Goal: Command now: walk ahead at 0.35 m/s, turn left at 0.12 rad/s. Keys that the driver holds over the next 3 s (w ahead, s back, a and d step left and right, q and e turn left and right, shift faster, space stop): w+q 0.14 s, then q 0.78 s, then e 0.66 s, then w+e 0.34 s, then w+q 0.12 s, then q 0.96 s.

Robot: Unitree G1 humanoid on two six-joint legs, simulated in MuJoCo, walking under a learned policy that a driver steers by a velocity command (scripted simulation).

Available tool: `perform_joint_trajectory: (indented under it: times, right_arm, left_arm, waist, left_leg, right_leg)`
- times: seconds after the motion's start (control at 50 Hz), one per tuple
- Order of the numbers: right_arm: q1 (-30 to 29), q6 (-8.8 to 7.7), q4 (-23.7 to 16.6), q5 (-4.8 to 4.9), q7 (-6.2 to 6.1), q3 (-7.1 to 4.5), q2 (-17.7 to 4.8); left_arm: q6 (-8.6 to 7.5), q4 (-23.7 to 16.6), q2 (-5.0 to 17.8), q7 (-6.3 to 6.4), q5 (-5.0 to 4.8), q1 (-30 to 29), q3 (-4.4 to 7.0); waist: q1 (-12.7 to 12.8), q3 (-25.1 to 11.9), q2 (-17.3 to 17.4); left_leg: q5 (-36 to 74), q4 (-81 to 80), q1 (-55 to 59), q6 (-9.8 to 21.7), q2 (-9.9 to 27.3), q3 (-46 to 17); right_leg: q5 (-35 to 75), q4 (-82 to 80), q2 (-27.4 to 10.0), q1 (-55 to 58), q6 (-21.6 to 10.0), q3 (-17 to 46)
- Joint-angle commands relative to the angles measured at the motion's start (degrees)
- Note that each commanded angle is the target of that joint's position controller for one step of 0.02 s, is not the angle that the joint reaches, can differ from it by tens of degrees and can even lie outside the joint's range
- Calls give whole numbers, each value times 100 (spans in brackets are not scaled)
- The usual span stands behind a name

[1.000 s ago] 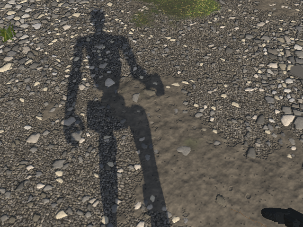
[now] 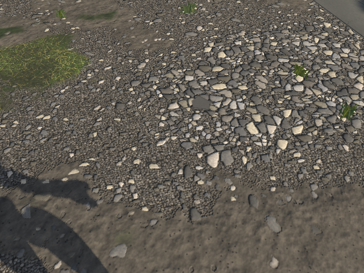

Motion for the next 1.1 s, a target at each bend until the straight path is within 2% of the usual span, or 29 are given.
perform_joint_trajectory:
  times: [0.02, 0.04, 0.06, 0.14, 0.18, 0.22, 0.3, 0.36, 0.38, 0.4, 0.42, 0.44, 0.46, 0.48, 0.52, 0.6, 0.68, 0.74, 0.78, 0.8, 0.82, 0.84, 0.86, 0.9, 0.92, 0.98, 1.02, 1.06, 1.1]
  right_arm:
    - [965, -135, -39, -68, -15, -216, -1061]
    - [1205, -125, -35, -137, 25, -294, -1257]
    - [1087, -147, -101, -125, 1, -221, -1028]
    - [915, -53, -201, -49, -125, -99, -731]
    - [809, 35, -193, -60, -204, -80, -675]
    - [873, 137, -155, -31, -266, -143, -821]
    - [1060, 311, -165, 88, -323, -253, -1020]
    - [541, 299, -419, 114, -355, -261, -933]
    - [507, 268, -543, 36, -332, -187, -656]
    - [1036, 249, -641, -178, -315, -32, -100]
    - [1856, 244, -584, -29, -285, -43, -440]
    - [1738, 332, -382, 59, -310, -189, -903]
    - [1153, 424, -451, 69, -328, -243, -1045]
    - [920, 527, -485, 60, -356, -258, -974]
    - [815, 650, -598, 12, -349, -233, -741]
    - [410, 643, -853, -51, -292, -124, -458]
    - [99, 662, -1025, -40, -143, -107, -577]
    - [21, 695, -1148, -27, -49, -156, -692]
    - [282, 685, -1073, -58, -27, -220, -721]
    - [478, 665, -1049, -82, -68, -302, -931]
    - [543, 630, -1220, -101, -182, -431, -1587]
    - [431, 519, -1413, -280, -147, -421, -1773]
    - [348, 416, -1378, -333, -113, -366, -1539]
    - [-167, 363, -1383, -143, -151, -258, -1176]
    - [-335, 384, -1416, -90, -183, -212, -1103]
    - [-421, 350, -1396, -188, -241, -25, -701]
    - [-394, 318, -1266, -221, -243, 66, -472]
    - [-377, 311, -1131, -275, -229, 103, -386]
    - [-295, 319, -995, -327, -182, 72, -519]
  left_arm:
    - [-248, -585, 216, -27, 32, -408, 81]
    - [-385, -787, 674, -6, -88, -858, 196]
    - [-488, -767, 884, -17, -176, -953, 277]
    - [-638, -637, 574, -102, 54, -1091, 243]
    - [-652, -596, 294, -130, 85, -1238, 159]
    - [-639, -628, 98, -152, 74, -1508, 104]
    - [-548, -641, 378, -188, -35, -1622, 215]
    - [-562, -506, 683, -129, 21, -1004, 357]
    - [-579, -470, 934, -68, 127, -519, 418]
    - [-519, -480, 1288, 15, 228, -69, 447]
    - [-420, -388, 1232, -42, 193, -39, 445]
    - [-357, -507, 812, -40, 126, -391, 344]
    - [-295, -546, 494, -5, 92, -647, 251]
    - [-239, -523, 414, 10, 85, -891, 198]
    - [-189, -414, 563, 28, 154, -1146, 239]
    - [-198, -262, 707, 85, 143, -1201, 310]
    - [-104, -191, 934, 87, 62, -1302, 378]
    - [-58, -102, 1076, 64, -42, -1217, 419]
    - [-16, -18, 980, 67, -125, -1138, 401]
    - [16, 116, 759, 53, -82, -832, 355]
    - [42, -9, 412, 14, 182, -689, 244]
    - [15, -261, 647, 76, 170, -1215, 303]
    - [23, -262, 858, 120, 52, -1422, 369]
    - [67, -47, 884, 194, 65, -1182, 422]
    - [82, -7, 884, 206, 109, -1077, 430]
    - [88, 237, 731, 136, 12, -722, 362]
    - [103, 280, 518, 106, -7, -765, 259]
    - [113, 300, 362, 44, -8, -823, 166]
    - [124, 268, 484, -1, -38, -881, 165]
  waist:
    - [-242, 289, 1175]
    - [-521, 747, 1638]
    - [-477, 996, 1200]
    - [-341, 718, 710]
    - [-295, 659, 809]
    - [-341, 578, 901]
    - [-315, 266, 988]
    - [180, -14, 937]
    - [360, -579, 591]
    - [176, -1418, -940]
    - [-95, -2071, -2019]
    - [-71, -1430, -1117]
    - [23, -826, -651]
    - [-51, -481, -399]
    - [-206, -54, -611]
    - [-140, -138, -678]
    - [-109, -211, -702]
    - [-129, -149, -697]
    - [-270, -165, -493]
    - [-263, -70, 65]
    - [-47, 6, 1898]
    - [-357, -106, 1909]
    - [-409, -64, 1299]
    - [-90, 7, 771]
    - [-4, -27, 839]
    - [73, -404, 791]
    - [29, -381, 764]
    - [-64, -292, 884]
    - [-193, -69, 960]
  left_leg:
    - [-1470, -1278, 1671, 960, 1498, -2515]
    - [-2157, -1895, 1667, 1627, 2223, -4162]
    - [-2256, -1906, 1663, 1637, 2203, -4153]
    - [-174, -1865, 1543, 1122, 1330, -2580]
    - [1628, -1683, 1072, 955, 914, -1800]
    - [2819, -1315, 681, 795, 671, -1380]
    - [2937, -797, 622, 631, 814, -1870]
    - [2968, 11, 532, 268, 572, -2098]
    - [2359, 991, 105, 56, 257, -1898]
    - [-1313, 2626, -1101, -245, -400, -1317]
    - [-2660, 3973, -1807, -424, -462, -1159]
    - [-2087, 4524, -2108, -591, -83, -1084]
    - [-1647, 4594, -2279, -689, 57, -796]
    - [-1382, 4510, -2204, -772, 202, -693]
    - [-988, 4143, -1657, -830, 310, -441]
    - [-632, 3062, -1380, -758, 454, -255]
    - [-205, 2096, -777, -554, 519, -75]
    - [-91, 1335, -442, -331, 439, 104]
    - [426, 351, 260, -74, 165, 298]
    - [1022, -264, 769, 151, 289, -139]
    - [2772, -715, 1493, 790, 1836, -2313]
    - [2783, -1036, 965, 1767, 2384, -3270]
    - [2156, -1142, 829, 1653, 2079, -2868]
    - [1576, -996, 755, 1017, 1517, -2210]
    - [1866, -951, 616, 940, 1383, -2027]
    - [2589, -867, 721, 920, 1214, -1477]
    - [2474, -857, 780, 855, 1111, -1227]
    - [2042, -915, 612, 843, 1082, -1095]
    - [1507, -1000, 418, 946, 1177, -1192]
  right_leg:
    - [-1003, 1331, -43, -2144, -70, -284]
    - [-1626, 2153, -52, -3244, 94, -374]
    - [-1288, 2697, -362, -3600, 114, -92]
    - [275, 2297, -549, -3194, 291, -255]
    - [697, 1536, -311, -2392, 466, -528]
    - [1033, 844, -63, -1664, 548, -677]
    - [1325, 30, 139, -819, 522, -452]
    - [2010, -919, -50, 313, 192, -306]
    - [2754, -861, -715, 1446, -123, 78]
    - [5208, -324, -2207, 3129, -681, 1416]
    - [4537, -675, -3202, 3394, -1601, 3057]
    - [3393, -929, -2818, 2770, -1482, 2622]
    - [2866, -978, -2393, 2215, -1214, 1706]
    - [2717, -1078, -2070, 1631, -1082, 1168]
    - [2528, -1389, -1716, 534, -1010, 435]
    - [2681, -1551, -1895, 481, -1212, 0]
    - [2204, -1570, -2049, 347, -1174, -291]
    - [1738, -1343, -2130, 427, -973, -411]
    - [1136, -747, -1904, 211, -564, -724]
    - [450, 16, -1603, -269, -146, -1094]
    - [-1623, 2047, -784, -1767, 507, -1721]
    - [-2199, 3179, -255, -2422, 605, -724]
    - [-1752, 3601, -383, -2489, 535, -373]
    - [-788, 3450, -554, -2458, 480, -231]
    - [-509, 3482, -516, -2280, 538, -263]
    - [-26, 3450, -499, -1730, 687, -368]
    - [143, 2586, -640, -1394, 739, -353]
    - [113, 1688, -741, -791, 739, -390]
    - [-147, 1173, -705, -391, 705, -502]
Next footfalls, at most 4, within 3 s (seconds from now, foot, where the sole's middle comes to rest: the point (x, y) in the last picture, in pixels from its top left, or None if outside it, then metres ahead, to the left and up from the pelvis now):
0.38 right None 0.30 -0.08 -0.77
0.80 left None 0.18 0.15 -0.77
1.22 right None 0.28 -0.06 -0.77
1.92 right None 0.28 -0.09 -0.77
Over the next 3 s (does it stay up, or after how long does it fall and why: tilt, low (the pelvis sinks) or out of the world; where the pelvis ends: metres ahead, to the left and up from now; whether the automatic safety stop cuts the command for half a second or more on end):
stays up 0.51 -0.04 0.01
